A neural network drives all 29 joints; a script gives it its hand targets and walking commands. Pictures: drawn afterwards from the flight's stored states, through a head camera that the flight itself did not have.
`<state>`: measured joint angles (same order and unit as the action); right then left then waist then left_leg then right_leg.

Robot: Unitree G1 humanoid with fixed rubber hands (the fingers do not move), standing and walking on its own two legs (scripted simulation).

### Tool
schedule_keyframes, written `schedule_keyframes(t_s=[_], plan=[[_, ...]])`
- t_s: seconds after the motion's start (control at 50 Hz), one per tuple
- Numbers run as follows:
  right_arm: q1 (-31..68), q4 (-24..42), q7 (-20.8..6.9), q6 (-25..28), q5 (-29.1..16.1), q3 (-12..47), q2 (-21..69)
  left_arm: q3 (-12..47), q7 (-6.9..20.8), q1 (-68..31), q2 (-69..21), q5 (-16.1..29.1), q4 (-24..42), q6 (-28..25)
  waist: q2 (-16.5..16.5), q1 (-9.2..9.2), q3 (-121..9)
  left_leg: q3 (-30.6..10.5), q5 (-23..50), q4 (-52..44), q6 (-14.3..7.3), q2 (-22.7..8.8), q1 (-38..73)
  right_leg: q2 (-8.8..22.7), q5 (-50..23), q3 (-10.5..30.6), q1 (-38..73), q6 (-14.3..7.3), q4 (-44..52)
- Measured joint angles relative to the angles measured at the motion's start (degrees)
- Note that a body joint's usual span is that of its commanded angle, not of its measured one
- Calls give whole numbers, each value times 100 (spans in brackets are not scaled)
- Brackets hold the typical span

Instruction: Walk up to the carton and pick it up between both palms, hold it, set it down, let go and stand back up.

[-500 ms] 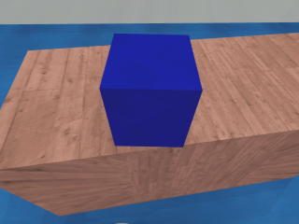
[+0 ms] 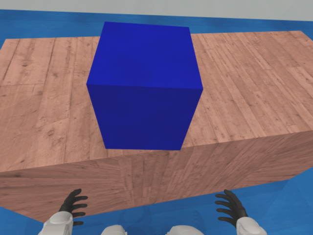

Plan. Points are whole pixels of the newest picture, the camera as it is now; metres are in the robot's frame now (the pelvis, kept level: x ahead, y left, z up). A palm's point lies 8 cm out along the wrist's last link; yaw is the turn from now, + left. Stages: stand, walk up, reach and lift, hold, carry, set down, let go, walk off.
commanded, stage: reach and lift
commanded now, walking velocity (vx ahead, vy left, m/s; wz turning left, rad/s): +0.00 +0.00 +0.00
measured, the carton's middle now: (145, 90) +0.47 +0.03 +0.08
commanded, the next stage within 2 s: none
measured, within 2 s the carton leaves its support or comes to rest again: neither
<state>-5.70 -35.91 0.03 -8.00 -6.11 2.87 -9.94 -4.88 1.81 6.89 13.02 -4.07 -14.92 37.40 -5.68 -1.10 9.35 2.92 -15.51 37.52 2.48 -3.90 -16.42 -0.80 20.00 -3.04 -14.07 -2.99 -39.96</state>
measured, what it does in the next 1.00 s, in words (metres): shifts its weight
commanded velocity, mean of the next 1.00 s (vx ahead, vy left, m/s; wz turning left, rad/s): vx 0.00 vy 0.00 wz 0.00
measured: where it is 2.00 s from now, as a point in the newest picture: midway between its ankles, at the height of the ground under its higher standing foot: outside the picture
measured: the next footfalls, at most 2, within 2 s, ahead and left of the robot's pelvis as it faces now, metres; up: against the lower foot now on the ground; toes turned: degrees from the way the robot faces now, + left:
none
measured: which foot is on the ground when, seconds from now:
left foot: down 0.00-1.00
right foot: down 0.00-1.00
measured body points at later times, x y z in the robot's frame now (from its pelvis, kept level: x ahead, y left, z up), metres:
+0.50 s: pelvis +0.04 +0.02 +0.03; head +0.06 +0.03 +0.48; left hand +0.21 +0.27 -0.04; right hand +0.19 -0.18 -0.06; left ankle +0.05 +0.15 -0.72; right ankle +0.02 -0.08 -0.72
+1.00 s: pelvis +0.05 +0.03 +0.03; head +0.04 +0.04 +0.48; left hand +0.21 +0.26 +0.00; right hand +0.22 -0.18 -0.01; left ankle +0.05 +0.15 -0.72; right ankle +0.02 -0.08 -0.72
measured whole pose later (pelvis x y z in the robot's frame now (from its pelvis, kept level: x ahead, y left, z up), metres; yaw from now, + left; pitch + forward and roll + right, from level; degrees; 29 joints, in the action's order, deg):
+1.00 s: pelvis +0.05 +0.03 +0.03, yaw -2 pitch -3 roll +0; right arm -22.1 -16.5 -1.8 4.2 -7.1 -1.5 -8.6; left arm 1.5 -3.7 22.6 12.8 7.0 -7.1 7.1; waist -0.9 2.9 0.7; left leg 5.2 -9.1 16.3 0.3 -1.5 -4.2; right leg 0.3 11.8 -0.5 -1.7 -0.2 -16.3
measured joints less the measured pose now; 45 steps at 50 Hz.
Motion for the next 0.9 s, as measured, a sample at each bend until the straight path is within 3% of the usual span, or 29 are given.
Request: schedule_keyframes(t_s=[0.14,0.22,0.32,0.46,0.62,0.76,0.9], plan=[[-888,533,-32,34,507,-410,-136,61,-182,650,174,235,-544,-498,150,273,-178,130,154,-549,-10,7,258,-17,-71,116,157,25,432],[-919,942,-68,209,551,-490,56,-3,-304,715,385,512,-403,-976,196,376,-86,174,265,-742,-17,15,178,-19,-175,160,34,34,574],[-796,1049,-24,568,498,-388,292,58,-257,654,390,747,-140,-1605,343,278,-110,146,425,-1104,-49,83,278,29,-341,127,171,98,971],[-961,738,53,1147,501,-185,273,196,-106,688,176,812,-336,-2217,485,119,-451,188,521,-1590,-139,162,691,80,-552,165,652,207,1630],[-1217,780,-85,1350,422,-365,71,321,-267,894,-21,856,-527,-2519,359,265,-652,284,523,-1849,-196,192,1041,95,-685,264,1035,267,2047],[-1301,1119,-253,1356,52,-456,-19,505,-505,1276,-49,863,59,-2764,221,414,-716,293,556,-1993,-207,205,1187,96,-760,285,1200,275,2252],[-1452,1496,-271,1301,-131,-443,53,602,-594,1506,-42,948,570,-2949,328,441,-828,248,603,-2087,-214,223,1230,101,-813,260,1269,277,2377]])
